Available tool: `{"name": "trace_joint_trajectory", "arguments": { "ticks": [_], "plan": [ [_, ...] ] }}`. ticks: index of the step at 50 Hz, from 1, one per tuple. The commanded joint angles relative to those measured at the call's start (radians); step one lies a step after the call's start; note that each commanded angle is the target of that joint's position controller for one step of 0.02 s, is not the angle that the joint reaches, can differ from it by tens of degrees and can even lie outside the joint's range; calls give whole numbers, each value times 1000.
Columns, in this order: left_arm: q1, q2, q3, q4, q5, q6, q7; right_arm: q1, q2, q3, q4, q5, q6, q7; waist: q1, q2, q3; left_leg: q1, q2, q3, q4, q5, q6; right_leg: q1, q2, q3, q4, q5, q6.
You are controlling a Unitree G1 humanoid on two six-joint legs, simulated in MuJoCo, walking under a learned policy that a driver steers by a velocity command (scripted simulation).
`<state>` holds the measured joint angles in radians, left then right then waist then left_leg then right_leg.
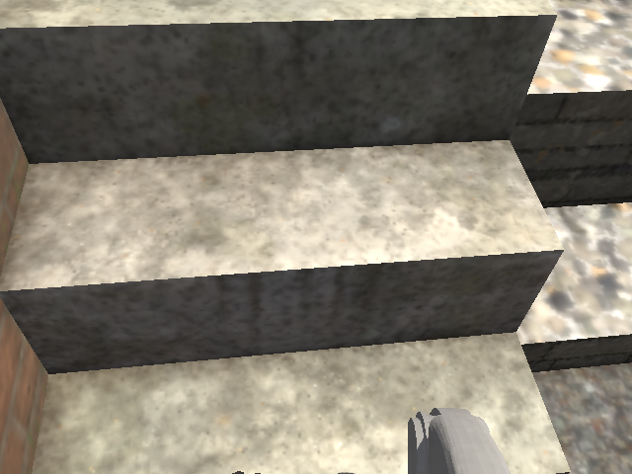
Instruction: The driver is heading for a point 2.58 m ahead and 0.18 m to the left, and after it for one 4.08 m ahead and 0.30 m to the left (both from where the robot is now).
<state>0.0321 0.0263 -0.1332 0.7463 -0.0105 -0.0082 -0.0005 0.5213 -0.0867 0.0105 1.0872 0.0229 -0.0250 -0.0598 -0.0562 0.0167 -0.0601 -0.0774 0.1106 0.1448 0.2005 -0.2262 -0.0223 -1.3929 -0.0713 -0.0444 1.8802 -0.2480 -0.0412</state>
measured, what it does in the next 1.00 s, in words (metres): climbs: right foot 0.21 m higher, then left foot 0.22 m higher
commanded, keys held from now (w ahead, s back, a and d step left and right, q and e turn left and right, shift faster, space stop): w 1.00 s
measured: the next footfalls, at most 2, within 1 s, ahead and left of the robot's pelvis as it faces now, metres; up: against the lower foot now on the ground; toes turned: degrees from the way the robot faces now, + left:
right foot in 0.06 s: +0.20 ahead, -0.13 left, +0.21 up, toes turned -3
left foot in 0.60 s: +0.40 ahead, +0.04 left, +0.43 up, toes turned +9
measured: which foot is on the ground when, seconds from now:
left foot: down 0.00-0.10, up 0.12-0.58, down 0.60-1.00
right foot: up 0.00-0.04, down 0.06-0.66, up 0.68-1.00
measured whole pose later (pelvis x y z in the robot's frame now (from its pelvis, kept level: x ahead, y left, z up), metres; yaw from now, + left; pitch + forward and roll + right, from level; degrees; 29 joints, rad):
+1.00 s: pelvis +0.43 -0.06 +0.42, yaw +0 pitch +3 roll -2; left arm 0.01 0.07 -0.11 0.70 -0.06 -0.11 0.00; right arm 0.43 -0.11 0.03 1.12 -0.01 -0.07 0.04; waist -0.01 0.01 -0.07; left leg -0.15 0.08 0.13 0.47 -0.37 0.03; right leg -1.33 -0.02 0.10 1.99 -0.15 -0.07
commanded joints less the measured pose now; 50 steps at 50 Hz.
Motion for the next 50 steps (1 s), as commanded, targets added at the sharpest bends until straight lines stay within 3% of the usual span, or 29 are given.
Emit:
{"name": "trace_joint_trajectory", "arguments": {
  "ticks": [1,2,3,4,5,6,7,9,11,13,15,17,21,24,26,28,29,30,31,33,34,35,36,38,40,43,47,48,50],
  "plan": [
    [-294,12,5,-193,18,-33,-29,59,-226,-38,-5,1,9,-8,53,162,-55,-104,180,-41,-197,1228,234,561,104,-289,-391,-247,-50],
    [-137,61,34,-156,18,-32,-25,57,-240,-30,0,-11,-11,6,123,241,-172,-12,203,-21,-33,2022,257,728,165,-270,-379,-270,-84],
    [62,163,79,-125,38,-32,-21,-30,-318,-45,-16,-10,-36,12,261,344,-245,146,210,-38,167,2357,246,795,184,-163,-597,-310,-118],
    [280,283,125,-79,69,-26,-18,-113,-380,-67,-52,-12,-63,25,351,302,-389,62,202,-80,426,2374,242,1053,124,105,-731,-213,-175],
    [456,423,186,-18,99,1,-2,-125,-304,-64,-75,-14,-85,39,360,-72,-486,-329,86,-130,752,1836,225,1383,-89,634,-1037,-81,-294],
    [510,447,204,45,100,25,32,-193,-198,-54,-34,-33,-105,75,338,-335,-482,-608,-175,-255,1354,298,159,1465,-261,1109,-1443,20,-407],
    [497,344,178,74,86,19,31,-221,-115,-54,-89,-35,-125,113,264,-217,-471,-747,-214,-549,1858,145,163,1401,-299,1172,-1494,-122,-308],
    [342,180,144,168,30,17,-5,-436,9,6,-322,-22,-106,109,120,-120,-67,-1036,-172,-418,2083,44,196,1114,-216,728,-1447,-436,-148],
    [251,27,109,248,28,-3,-42,-388,46,36,-353,-1,-98,109,15,-66,85,-1120,-174,-425,2196,49,223,966,-128,452,-1423,-362,-41],
    [167,3,95,261,53,-14,-66,-214,19,50,-296,16,-102,108,-59,-45,124,-1136,-172,-422,2097,124,218,905,-74,191,-1409,-27,33],
    [201,86,99,283,93,-30,-71,-291,12,55,-288,30,-79,90,-28,-67,126,-1246,-215,-328,2354,157,164,884,-122,150,-1503,2,12],
    [200,125,98,286,81,-30,-76,-313,21,62,-305,33,-63,66,-41,-82,164,-1340,-201,-320,2337,196,140,862,-105,92,-1514,-39,52],
    [343,172,111,308,66,-54,-50,-567,2,77,-366,22,-65,28,86,-147,158,-1409,-156,-175,2135,228,83,899,-107,62,-1631,-22,7],
    [521,184,115,373,30,-74,9,-840,32,116,-468,14,-60,47,184,-165,110,-1434,-70,16,1881,165,70,1107,-169,146,-1785,49,-36],
    [576,159,111,428,33,-44,27,-751,79,131,-435,6,-48,71,150,-192,3,-1408,-13,40,1883,167,90,1349,-188,127,-1733,277,-77],
    [460,184,101,398,2,-29,40,-796,34,144,-473,3,-71,105,89,-192,-43,-899,-69,146,1314,12,175,1218,-129,-54,-1736,1119,-55],
    [494,184,96,429,-10,-47,49,-737,-7,109,-438,-10,-80,108,49,-235,-208,-622,-173,193,1355,-93,193,1243,-149,-60,-1626,1943,-89],
    [492,338,119,424,-9,-72,55,-530,-87,86,-383,-4,-63,109,-59,-367,-277,-498,-191,131,1124,-283,165,1422,-241,15,-1542,2177,-193],
    [434,377,129,423,-11,-101,32,-349,-166,51,-319,-14,-53,104,-115,-410,-323,-386,-188,40,943,-295,159,1533,-284,25,-1398,2247,-257],
    [446,242,117,399,-5,-138,-12,-160,-245,-5,-209,-81,-8,110,-111,-33,-404,-69,33,-567,584,-272,325,1278,-161,83,-1050,1506,-213],
    [341,131,113,340,-3,-125,-47,-120,-252,-26,-116,-70,38,88,-59,200,-312,3,134,-964,180,-543,410,947,64,98,-727,461,-159],
    [218,111,124,281,-15,-122,-63,-119,-170,-4,-87,-93,44,76,-67,164,-196,-149,227,-1142,45,-593,432,763,157,216,-59,125,-81],
    [108,56,126,184,-45,-115,-51,-211,-110,11,-75,-72,24,95,-27,34,19,-331,249,-1028,135,-578,390,558,166,271,223,63,-75],
    [38,40,100,50,-25,-127,-15,-253,-44,27,12,-56,-24,126,88,-143,173,-447,175,-657,271,-304,267,382,183,319,336,73,-143],
    [135,6,62,33,-32,-114,-22,-297,18,40,35,-112,-49,130,180,-108,138,-375,132,-409,260,-67,201,320,153,347,337,152,-174],
    [149,30,43,3,-44,-97,-40,-337,-37,34,5,-95,-59,141,219,-12,114,-346,96,-182,164,130,181,203,110,245,269,115,-128],
    [83,54,36,-25,-32,-94,-2,-166,-139,9,5,-55,-71,110,125,41,105,-185,128,-199,116,42,240,-3,77,193,316,191,-40],
    [-16,56,22,-86,-41,-107,7,-137,-180,-6,-28,-15,-63,97,92,77,146,-186,118,-172,66,-90,222,-28,60,123,78,134,-9],
    [-258,30,-4,-193,-59,-118,18,-3,-200,-22,-30,-6,-34,72,-9,159,145,-90,182,-241,-88,-101,243,-34,-18,33,-99,-7,17]
  ]
}}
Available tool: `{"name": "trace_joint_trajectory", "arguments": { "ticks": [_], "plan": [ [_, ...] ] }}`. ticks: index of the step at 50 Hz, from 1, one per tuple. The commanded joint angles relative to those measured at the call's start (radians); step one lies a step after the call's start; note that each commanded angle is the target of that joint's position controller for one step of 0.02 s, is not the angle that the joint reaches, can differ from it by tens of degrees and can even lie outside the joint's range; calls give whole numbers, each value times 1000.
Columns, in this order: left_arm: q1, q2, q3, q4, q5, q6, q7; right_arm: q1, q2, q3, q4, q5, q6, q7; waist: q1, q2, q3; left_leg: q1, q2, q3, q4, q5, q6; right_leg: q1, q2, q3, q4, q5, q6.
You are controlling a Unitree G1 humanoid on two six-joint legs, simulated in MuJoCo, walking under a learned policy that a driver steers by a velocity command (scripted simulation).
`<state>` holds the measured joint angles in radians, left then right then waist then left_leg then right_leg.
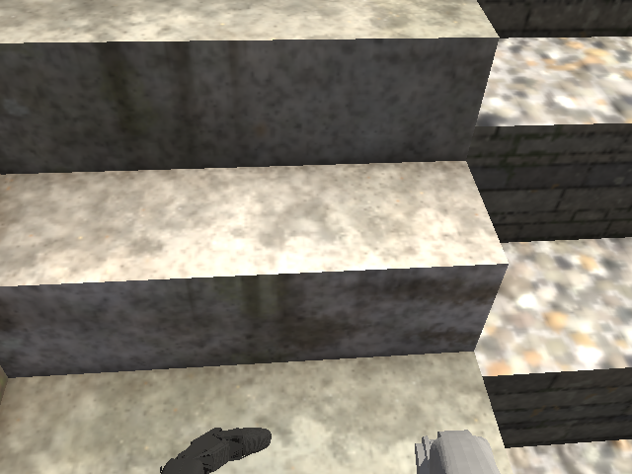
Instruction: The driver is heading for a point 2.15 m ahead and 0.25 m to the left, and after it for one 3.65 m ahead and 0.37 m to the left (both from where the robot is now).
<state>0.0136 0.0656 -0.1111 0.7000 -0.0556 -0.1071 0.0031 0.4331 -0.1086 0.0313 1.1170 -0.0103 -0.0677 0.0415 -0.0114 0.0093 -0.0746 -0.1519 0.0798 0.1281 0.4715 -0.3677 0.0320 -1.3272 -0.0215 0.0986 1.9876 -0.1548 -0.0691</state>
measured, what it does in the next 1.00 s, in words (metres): climbs: right foot 0.22 m higher, then left foot 0.23 m higher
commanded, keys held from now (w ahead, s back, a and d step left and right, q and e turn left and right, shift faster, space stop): w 1.00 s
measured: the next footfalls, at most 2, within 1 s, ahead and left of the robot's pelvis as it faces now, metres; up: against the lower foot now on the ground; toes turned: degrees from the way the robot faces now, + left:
right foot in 0.08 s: +0.25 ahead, -0.17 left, +0.22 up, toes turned -6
left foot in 0.68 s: +0.46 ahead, +0.16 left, +0.45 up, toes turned +2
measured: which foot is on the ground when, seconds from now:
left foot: down 0.00-0.16, up 0.18-0.66, down 0.68-1.00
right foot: up 0.00-0.06, down 0.08-0.66, up 0.68-1.00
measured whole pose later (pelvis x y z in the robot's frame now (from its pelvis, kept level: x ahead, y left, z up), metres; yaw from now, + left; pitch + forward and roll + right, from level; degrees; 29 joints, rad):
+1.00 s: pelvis +0.27 +0.05 +0.37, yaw +3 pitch +1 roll -2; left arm 0.17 0.14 -0.09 0.81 -0.01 -0.05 -0.01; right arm 0.30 -0.17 0.03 1.02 -0.05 -0.02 0.03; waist 0.04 0.02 -0.19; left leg -0.74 -0.01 -0.02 0.99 -0.47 0.13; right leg -0.79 0.08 0.02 1.68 -0.13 -0.07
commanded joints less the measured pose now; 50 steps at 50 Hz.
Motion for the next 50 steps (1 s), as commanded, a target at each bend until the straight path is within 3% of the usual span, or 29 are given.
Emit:
{"name": "trace_joint_trajectory", "arguments": {
  "ticks": [1,2,3,5,6,7,8,9,10,11,12,14,17,21,25,27,28,29,30,31,32,33,34,36,37,38,40,44,50],
  "plan": [
    [-344,-45,-73,-210,-6,6,0,57,-230,-63,-65,53,22,-45,-60,225,124,-127,229,-170,-551,159,203,211,-118,-231,-541,-331,16],
    [-410,-71,-83,-246,-8,21,-14,117,-191,-56,-32,68,23,-50,-74,174,81,-210,195,-127,-589,255,214,530,-82,-320,-701,-344,21],
    [-343,-31,-43,-214,1,29,-24,154,-155,-33,6,11,-8,-25,-56,165,59,-178,231,-96,-533,852,250,685,4,-438,-561,-317,-14],
    [9,151,51,-186,22,21,-31,65,-301,-49,23,-15,-36,-13,200,335,-174,123,217,-36,-214,1912,223,884,43,-292,-734,-321,-84],
    [67,168,67,-189,41,29,-25,126,-285,-62,39,11,-45,5,181,291,-293,68,210,-58,-113,2006,212,1012,35,-132,-749,-320,-135],
    [163,182,85,-150,54,48,-21,91,-318,-77,34,27,-39,11,233,257,-299,-19,191,-77,15,1837,201,1116,-3,17,-888,-378,-172],
    [244,242,118,-78,74,68,-16,47,-315,-90,-3,37,-26,11,232,87,-311,-123,121,-107,174,1454,203,1191,-60,246,-1138,-534,-202],
    [321,348,155,5,89,92,1,-51,-251,-79,-63,27,-13,6,228,-200,-271,-311,-20,-127,451,761,186,1194,-227,653,-1509,-788,-271],
    [396,341,145,97,97,97,16,-173,-250,-94,-130,14,-22,6,179,-222,-222,-349,-83,-240,1010,383,167,1058,-320,851,-1736,-846,-255],
    [378,219,111,150,79,90,16,-315,-112,-66,-246,-3,-28,19,109,-160,-112,-497,-136,-299,1408,268,148,973,-326,763,-1716,-710,-188],
    [307,126,89,183,75,69,4,-341,-6,-32,-320,12,-36,21,32,-106,8,-615,-148,-343,1600,199,158,864,-321,572,-1649,-633,-114],
    [308,23,65,288,53,33,-22,-266,33,4,-376,21,-46,48,-30,-136,109,-792,-132,-364,1737,86,192,888,-226,258,-1579,-440,-35],
    [294,34,46,283,87,13,-42,-235,11,44,-393,42,-60,72,-79,-40,82,-944,-143,-338,1856,84,171,981,-242,101,-1613,-166,-35],
    [327,105,47,286,103,13,-37,-313,1,61,-396,56,-21,12,-60,-68,133,-1211,-154,-239,2184,52,79,977,-319,36,-1711,-215,-71],
    [377,199,69,263,82,15,0,-586,-28,76,-558,63,-8,-23,22,-172,215,-1304,-69,-139,1856,71,-22,969,-305,-83,-1880,-329,-52],
    [352,224,77,267,93,16,23,-681,-47,85,-614,53,4,-27,15,-186,171,-1081,-13,-41,1550,190,-23,922,-295,-173,-2037,-183,-69],
    [284,242,81,288,63,23,31,-592,-31,108,-599,44,16,-16,-61,-212,57,-641,-3,55,1258,129,48,802,-275,-308,-2124,202,-64],
    [398,288,96,345,30,22,29,-593,-73,92,-600,33,16,-10,-48,-194,0,-471,-62,104,1139,-19,96,905,-255,-310,-2042,681,-91],
    [394,363,107,372,35,23,30,-332,-117,48,-513,14,12,3,-174,-257,-195,-242,-158,112,1191,-141,83,1093,-313,-278,-1876,1500,-132],
    [364,444,126,360,30,29,31,-190,-191,18,-469,26,17,10,-241,-322,-257,-231,-161,10,887,-153,76,1327,-320,-254,-1697,1619,-110],
    [369,441,134,345,30,36,22,-158,-207,6,-414,-1,24,14,-210,-333,-223,-253,-178,-100,679,-119,69,1411,-307,-231,-1533,1542,-107],
    [655,236,117,386,30,44,5,-196,-260,-36,-352,-9,38,3,1,3,-283,-35,11,-523,525,-484,209,1097,-191,-192,-1244,1355,-92],
    [608,169,116,404,21,13,-24,10,-308,-56,-274,-58,61,-5,-29,225,-462,86,119,-963,143,-719,296,959,-83,-49,-910,429,-101],
    [236,89,105,220,17,-22,-75,-34,-192,-27,-195,-70,76,19,-10,291,-432,-101,91,-864,86,-553,164,701,100,167,-250,165,-82],
    [74,29,81,150,23,-30,-78,-103,-89,-7,-166,-57,77,35,6,171,-267,-277,65,-705,205,-529,130,602,111,153,-176,145,-102],
    [24,23,66,119,41,-19,-79,-209,-14,15,-165,-44,70,39,54,92,-152,-446,18,-519,311,-385,89,585,94,117,-147,154,-107],
    [102,55,51,103,51,7,-82,-324,19,26,-151,-38,48,40,141,32,-59,-559,-16,-387,309,-252,97,564,94,67,-124,150,-100],
    [214,113,45,96,49,37,-45,-304,-69,11,-164,-31,24,13,163,80,-21,-633,49,-506,149,-384,183,511,118,6,-69,112,-42],
    [289,228,57,106,45,77,29,-467,-152,-14,-281,-36,20,-35,191,206,-5,-942,28,-400,45,-506,149,819,74,-130,-520,-81,13]
  ]
}}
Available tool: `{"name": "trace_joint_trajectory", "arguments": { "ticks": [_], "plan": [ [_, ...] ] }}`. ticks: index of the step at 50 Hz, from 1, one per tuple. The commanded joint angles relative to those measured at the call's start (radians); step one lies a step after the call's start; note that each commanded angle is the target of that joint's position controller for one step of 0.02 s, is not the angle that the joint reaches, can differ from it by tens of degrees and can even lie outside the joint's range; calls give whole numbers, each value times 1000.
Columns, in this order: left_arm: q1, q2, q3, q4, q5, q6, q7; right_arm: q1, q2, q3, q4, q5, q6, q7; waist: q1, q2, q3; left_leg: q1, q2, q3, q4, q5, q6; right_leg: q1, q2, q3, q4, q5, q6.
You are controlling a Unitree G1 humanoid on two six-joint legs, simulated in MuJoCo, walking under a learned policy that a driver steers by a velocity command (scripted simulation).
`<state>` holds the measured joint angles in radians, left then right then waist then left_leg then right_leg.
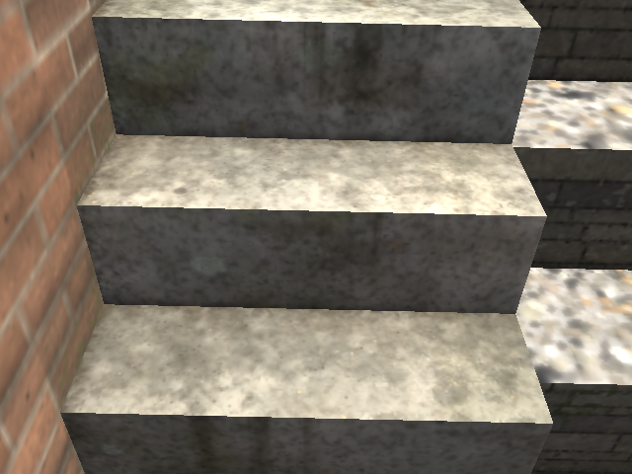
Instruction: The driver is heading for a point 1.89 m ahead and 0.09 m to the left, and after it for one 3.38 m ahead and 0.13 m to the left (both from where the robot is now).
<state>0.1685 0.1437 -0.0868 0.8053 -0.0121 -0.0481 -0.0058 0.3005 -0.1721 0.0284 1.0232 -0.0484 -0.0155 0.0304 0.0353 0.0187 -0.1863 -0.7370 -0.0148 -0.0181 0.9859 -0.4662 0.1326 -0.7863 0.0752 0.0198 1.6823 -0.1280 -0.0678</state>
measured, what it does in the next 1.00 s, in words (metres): steps on the spot: right foot, then right foot 0.21 m lower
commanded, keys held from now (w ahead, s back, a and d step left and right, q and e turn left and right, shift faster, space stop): w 1.00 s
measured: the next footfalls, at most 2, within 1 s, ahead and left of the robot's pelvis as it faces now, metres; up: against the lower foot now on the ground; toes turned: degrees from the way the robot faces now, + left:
right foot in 0.06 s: -0.02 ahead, -0.12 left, -0.03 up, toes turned -2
right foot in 0.28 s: -0.15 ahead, -0.20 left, -0.24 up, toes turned +4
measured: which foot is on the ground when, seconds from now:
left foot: down 0.00-0.06, up 0.08-0.38, down 0.40-0.88, up 0.90-1.00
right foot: up 0.00-0.04, down 0.06-0.16, up 0.18-0.26, down 0.28-0.36, up 0.38-0.76, down 0.78-1.00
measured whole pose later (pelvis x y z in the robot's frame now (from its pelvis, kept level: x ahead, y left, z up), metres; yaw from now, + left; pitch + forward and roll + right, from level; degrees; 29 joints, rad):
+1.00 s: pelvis -0.02 +0.02 -0.03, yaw +2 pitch +1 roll -2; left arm 0.36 0.20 -0.01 0.61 0.04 -0.07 0.04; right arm 0.08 -0.30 -0.02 0.62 -0.02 -0.02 0.02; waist 0.10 0.05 0.00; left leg -0.54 0.03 -0.10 1.54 -0.35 0.10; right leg -0.54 0.10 -0.04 1.09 -0.70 -0.06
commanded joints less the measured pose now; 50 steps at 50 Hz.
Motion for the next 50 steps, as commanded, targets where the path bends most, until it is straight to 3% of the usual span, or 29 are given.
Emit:
{"name": "trace_joint_trajectory", "arguments": {
  "ticks": [1,3,4,5,7,8,9,11,13,14,15,16,17,18,20,21,22,23,25,28,30,34,38,40,42,44,45,47,50],
  "plan": [
    [187,155,27,16,9,25,50,-377,-100,-17,-219,16,-27,-34,159,223,112,-390,82,-168,-450,-349,-2,377,-40,-81,-501,-154,-12],
    [236,74,7,102,45,41,46,-397,-81,-7,-281,73,-2,-67,135,56,173,-386,1,41,-118,-255,-87,516,-94,-163,-1215,96,-88],
    [307,84,10,120,101,13,28,-390,-11,13,-317,48,1,-42,120,-325,151,-279,-194,360,579,-52,-181,399,-204,48,-1317,30,-166],
    [168,-11,-8,53,91,-25,11,-217,27,9,-326,20,-4,-25,-25,-375,96,-313,-97,128,1166,-124,-129,349,-203,93,-995,432,-104],
    [-143,116,16,-94,65,-40,10,99,-51,-24,-366,60,-13,-13,-336,-103,-79,-173,4,-150,1276,-85,-130,289,-289,218,-897,304,-24],
    [35,123,36,-82,-5,-33,35,-40,-73,-17,-393,30,-27,-7,-214,95,-26,-267,50,-237,1090,-64,-111,387,-323,301,-983,74,-2],
    [154,202,54,-80,-1,-46,39,-107,-51,-14,-410,38,-32,1,-163,137,-40,-415,0,20,1081,41,-162,668,-316,249,-1006,64,-31],
    [417,29,44,20,-3,-48,25,-581,82,46,-508,44,-40,-16,137,76,180,-685,25,1,961,-168,-147,797,-234,174,-1280,-42,-48],
    [519,-36,35,97,16,-54,18,-579,198,96,-607,69,-42,6,125,-32,222,-775,19,77,1089,-313,-138,986,-270,87,-1545,67,-105],
    [482,-41,23,113,71,-61,10,-588,210,97,-679,76,-45,14,82,-122,266,-799,-14,130,1282,-402,-180,976,-319,50,-1576,480,-87],
    [396,192,94,80,84,-68,36,-438,125,73,-727,89,-52,12,-45,-293,75,-871,48,14,1330,-471,-201,1221,-424,86,-1273,928,-46],
    [-80,534,202,-66,7,-92,82,7,-17,53,-692,118,-25,2,-345,-737,-148,-454,351,-298,667,-269,-161,1088,-606,382,-1147,528,-23],
    [-260,479,211,-114,21,-63,74,167,-151,-9,-551,65,-31,8,-364,-549,-276,73,348,-289,308,-6,-99,830,-507,268,-1042,517,-24],
    [-214,331,177,-123,-1,-20,57,244,-265,-77,-400,11,-38,8,-322,-136,-276,672,251,-122,-93,320,-73,486,-299,107,-688,536,32],
    [-177,-24,62,-142,-11,-34,28,104,-73,-55,-178,-12,17,16,-132,146,159,776,165,-11,-549,397,25,-201,30,40,194,-416,10],
    [-110,-161,31,-177,21,-61,4,15,-76,-35,-157,-38,9,42,12,224,226,742,135,-9,-247,923,-78,-407,89,133,674,-454,-34],
    [24,-135,50,-209,-25,-89,-38,30,-86,-46,-218,-65,3,35,88,213,130,877,248,-34,-131,1419,-49,-601,104,187,706,-426,-3],
    [95,-114,36,-190,-15,-88,-26,177,-122,-91,-208,-4,1,7,5,212,-61,750,429,-368,-408,797,88,-535,11,162,653,-267,62],
    [-1,-58,36,-273,-80,-33,-21,12,-18,-49,-257,33,4,-58,87,205,164,531,455,-341,-578,370,80,-571,-67,182,752,-312,114],
    [87,142,102,-236,-43,79,70,-302,-77,-24,-276,8,-58,-79,226,269,305,165,538,-261,-710,245,107,-381,-53,215,965,-233,166],
    [48,124,97,-216,-5,98,97,-187,-61,-17,-238,4,-41,-81,150,114,438,248,442,-99,-720,128,53,-484,-7,195,906,-204,138],
    [-19,82,79,-244,-29,65,65,-32,-117,-34,-222,-38,-26,-115,83,61,436,436,315,153,-787,300,44,-477,-8,94,563,-129,121],
    [-106,25,21,-374,17,73,14,-11,-196,-62,-207,17,17,-142,98,36,294,692,303,248,-904,666,33,-274,-125,-67,-85,-289,73],
    [-92,72,42,-407,20,69,-20,112,-275,-75,-194,27,36,-135,97,52,124,880,279,208,-743,1438,113,-14,34,-165,-409,-848,-6],
    [0,116,65,-398,13,43,-21,63,-342,-103,-208,37,27,-111,156,47,-40,1090,360,125,-422,2011,74,116,35,-102,-717,-611,-46],
    [297,187,107,-248,52,30,8,-117,-338,-101,-321,86,2,-90,251,-108,-149,657,287,76,-183,1371,50,594,-35,223,-888,-257,-117],
    [280,241,122,-205,68,35,31,-181,-231,-69,-385,58,-7,-63,165,-412,-83,381,137,59,91,494,22,661,-105,409,-1003,-175,-167],
    [195,141,100,-267,86,-10,59,-357,-99,-32,-514,38,-35,0,76,-212,-40,131,32,-127,636,62,-12,596,-153,395,-911,84,-130],
    [170,109,98,-231,35,-75,47,-302,-42,-14,-567,12,-36,21,-22,-34,87,-64,-27,-134,911,-30,-41,427,-209,314,-886,44,-38]
  ]
}}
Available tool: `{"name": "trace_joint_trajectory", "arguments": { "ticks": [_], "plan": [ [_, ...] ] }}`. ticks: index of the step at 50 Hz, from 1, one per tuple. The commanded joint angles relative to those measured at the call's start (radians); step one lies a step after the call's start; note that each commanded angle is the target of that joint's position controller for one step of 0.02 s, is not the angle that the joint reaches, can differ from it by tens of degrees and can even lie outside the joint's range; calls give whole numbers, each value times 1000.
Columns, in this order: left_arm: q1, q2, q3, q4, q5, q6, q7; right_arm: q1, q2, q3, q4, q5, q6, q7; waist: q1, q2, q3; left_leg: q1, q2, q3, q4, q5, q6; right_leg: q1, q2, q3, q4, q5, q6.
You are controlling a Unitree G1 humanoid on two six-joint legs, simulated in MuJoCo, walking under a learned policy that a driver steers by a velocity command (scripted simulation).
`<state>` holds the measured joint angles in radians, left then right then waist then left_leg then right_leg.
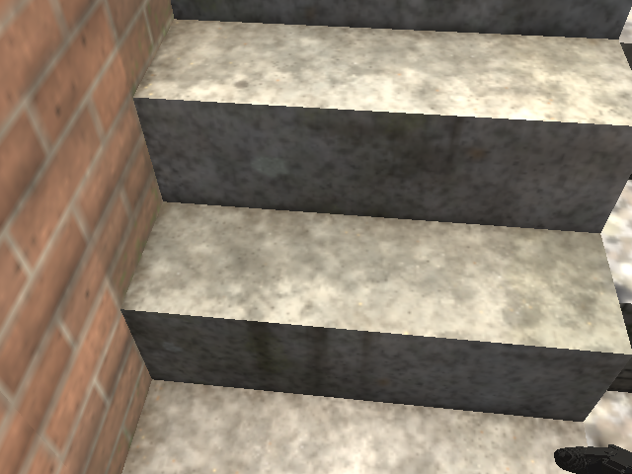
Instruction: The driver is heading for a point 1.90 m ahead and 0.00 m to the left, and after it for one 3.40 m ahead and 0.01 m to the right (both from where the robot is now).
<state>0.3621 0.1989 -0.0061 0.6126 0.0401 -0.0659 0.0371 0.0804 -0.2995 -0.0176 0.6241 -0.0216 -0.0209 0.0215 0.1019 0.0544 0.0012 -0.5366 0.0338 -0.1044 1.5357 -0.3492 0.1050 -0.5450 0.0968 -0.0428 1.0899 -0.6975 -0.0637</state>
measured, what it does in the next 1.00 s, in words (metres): climbs: left foot, then right foot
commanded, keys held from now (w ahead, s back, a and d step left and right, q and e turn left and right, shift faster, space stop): w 1.00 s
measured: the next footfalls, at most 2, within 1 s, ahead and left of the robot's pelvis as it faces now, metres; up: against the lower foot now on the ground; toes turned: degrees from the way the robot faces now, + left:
left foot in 0.42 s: +0.10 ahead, +0.21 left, +0.01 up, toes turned +6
right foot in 0.72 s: +0.15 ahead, -0.02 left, +0.01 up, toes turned -4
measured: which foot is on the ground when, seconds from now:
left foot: up 0.00-0.40, down 0.42-0.72, up 0.74-1.00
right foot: down 0.00-0.40, up 0.42-0.70, down 0.72-1.00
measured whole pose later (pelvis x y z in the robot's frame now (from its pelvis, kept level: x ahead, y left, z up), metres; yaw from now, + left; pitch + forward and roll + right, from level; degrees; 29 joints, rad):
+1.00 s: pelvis +0.13 +0.08 +0.08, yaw +2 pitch +0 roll +1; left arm 0.48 0.16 0.00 0.97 0.03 -0.08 0.00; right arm 0.05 -0.08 0.06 0.65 0.01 -0.04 -0.03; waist 0.07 -0.02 -0.03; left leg -1.35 -0.04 -0.20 2.37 -0.06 0.08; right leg -0.26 -0.02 -0.10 0.62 -0.36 -0.05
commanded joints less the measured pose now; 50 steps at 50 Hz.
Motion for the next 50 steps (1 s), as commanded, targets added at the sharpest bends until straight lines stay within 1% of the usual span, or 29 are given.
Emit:
{"name": "trace_joint_trajectory", "arguments": {
  "ticks": [1,2,5,8,11,13,17,18,19,20,21,22,23,24,25,26,28,30,32,34,35,36,37,38,40,41,43,46,50],
  "plan": [
    [-65,61,17,-49,-14,-65,2,-32,71,26,-154,-10,-21,33,-123,-59,-69,-270,-93,-15,453,-87,-27,121,-239,376,-315,574,-42],
    [-61,69,15,-38,-9,-62,-1,-30,95,36,-155,-14,-12,37,-126,-95,-45,-334,-130,25,630,-98,-39,95,-267,406,-355,571,-53],
    [36,98,19,-32,8,-64,6,-3,130,51,-153,9,-8,18,-117,-25,-23,-483,-115,-14,696,-66,-51,163,-288,380,-431,422,-54],
    [-85,147,27,-91,13,-73,4,51,9,-3,-138,23,9,-19,-167,-75,-31,-422,-81,22,520,65,-96,120,-286,290,-515,434,-58],
    [-140,164,25,-110,29,-64,12,47,-9,-29,-136,33,37,-56,-165,-153,-21,-461,-67,51,508,72,-157,155,-352,299,-536,535,-95],
    [-145,180,27,-122,17,-55,24,58,-1,-30,-151,43,45,-67,-160,-201,-54,-563,-25,-35,512,-38,-165,290,-416,330,-513,630,-90],
    [-286,200,38,-131,-17,-30,22,182,47,-6,-120,12,48,-47,-263,-211,-137,-246,67,142,5,-138,-141,251,-387,193,-501,639,-22],
    [-390,179,28,-139,-19,-22,8,307,73,-3,-58,9,57,-49,-330,-233,-160,1,29,222,-93,-140,-111,117,-347,76,-427,821,5],
    [-446,133,15,-151,-55,-23,4,460,58,-11,11,-11,62,-45,-381,-209,-143,156,44,231,-354,-100,-57,35,-322,39,-232,866,20],
    [-510,31,-18,-159,-106,-15,-8,636,54,-21,108,-35,59,-39,-446,-41,-96,275,78,188,-749,140,33,-39,-198,-81,217,631,84],
    [-619,-126,-68,-209,-123,-17,-42,673,138,7,222,-44,26,-25,-410,182,56,236,113,133,-995,560,62,-232,-54,-119,804,108,112],
    [-645,-241,-103,-257,-120,-20,-50,644,151,27,262,-95,-17,2,-328,171,135,224,56,115,-894,540,52,-455,21,19,1254,90,43],
    [-406,-268,-97,-248,-109,-24,-58,523,115,24,174,-129,-45,18,-152,144,38,346,87,-43,-642,875,55,-586,150,210,1341,242,40],
    [-219,-173,-89,-234,-74,-23,-65,442,64,7,147,-44,-35,9,-55,102,-82,291,143,-289,-819,470,140,-550,36,260,1138,361,58],
    [-217,-38,-54,-241,-79,-9,-65,302,17,-8,78,8,-28,-17,-25,48,-40,96,279,-480,-992,-20,175,-477,-70,283,1004,466,91],
    [-297,46,-25,-254,-93,27,-60,181,-17,-12,43,19,-24,-47,-22,-45,33,-95,329,-532,-1080,-337,186,-403,-111,246,946,486,128],
    [-378,101,14,-278,-89,80,-21,144,-16,-9,36,-2,-47,-94,-46,-74,92,-145,353,-474,-1046,-381,195,-386,-112,208,879,514,173],
    [-435,76,11,-284,-89,91,4,257,-33,-21,50,-31,-48,-139,-108,-6,15,-3,339,-397,-1010,-225,182,-377,-136,234,771,443,172],
    [-396,5,-11,-239,-106,113,-5,264,-82,-34,65,-35,2,-152,-63,42,-43,-75,183,-111,-1025,-106,99,23,-114,-37,224,204,163],
    [-426,-26,-11,-173,-89,134,-5,315,-62,-37,74,9,44,-178,-118,17,16,-151,152,-51,-958,-124,85,248,-108,-105,-259,231,109],
    [-242,-9,23,-62,-95,138,-12,274,-76,-41,68,13,27,-165,-57,14,-30,-176,190,-79,-966,4,138,468,-54,-161,-311,280,66],
    [-4,22,53,58,-80,133,-19,136,-32,-29,46,32,20,-148,48,-5,2,-253,130,-1,-628,201,118,587,-103,-21,-544,264,-21],
    [146,62,49,77,-25,99,-34,12,46,-3,-17,52,-6,-119,135,-305,-12,-598,-121,112,97,-50,-8,710,-254,429,-587,196,-188],
    [-17,123,56,40,8,52,-9,114,187,26,-7,59,-34,-87,-8,-289,1,-702,-149,-209,412,111,-9,511,-409,979,-808,-8,-252],
    [-62,60,44,83,-39,-4,3,143,222,57,-20,5,-53,-50,-96,-121,94,-873,-99,-279,534,267,-7,438,-442,787,-797,-57,-155],
    [-72,6,30,107,-50,-12,-3,157,203,55,-12,-2,-48,-50,-108,-106,78,-863,-101,-247,556,283,-21,414,-414,666,-762,2,-136],
    [-141,-70,1,150,-18,-13,-23,136,201,56,-4,10,-23,-43,-149,-129,68,-791,-111,-129,811,240,-46,212,-371,452,-734,114,-148],
    [-37,-13,11,235,-1,-34,-42,31,241,82,-8,23,-17,-42,-120,-39,98,-888,-84,-124,881,307,-16,186,-346,329,-747,219,-137],
    [89,49,15,316,-9,-38,-28,-109,244,103,-24,37,-26,-52,-49,-69,99,-1073,-32,-96,919,268,-27,343,-409,317,-835,304,-147]
  ]
}}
